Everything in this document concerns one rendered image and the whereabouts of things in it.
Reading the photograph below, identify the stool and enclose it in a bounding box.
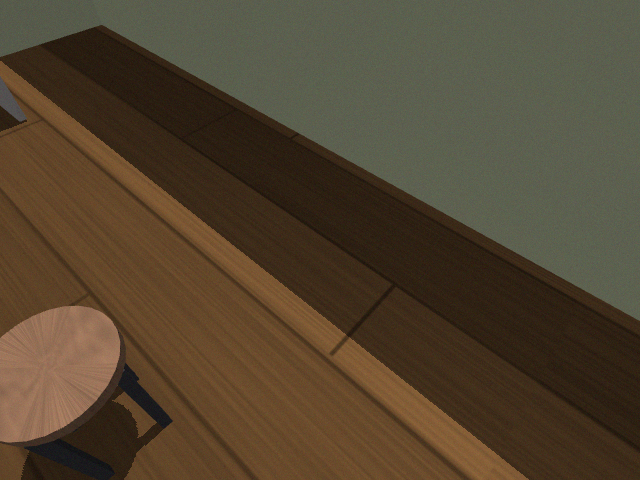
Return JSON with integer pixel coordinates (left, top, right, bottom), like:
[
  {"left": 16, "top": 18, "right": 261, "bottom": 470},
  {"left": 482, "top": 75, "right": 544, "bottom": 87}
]
[{"left": 0, "top": 306, "right": 172, "bottom": 480}]

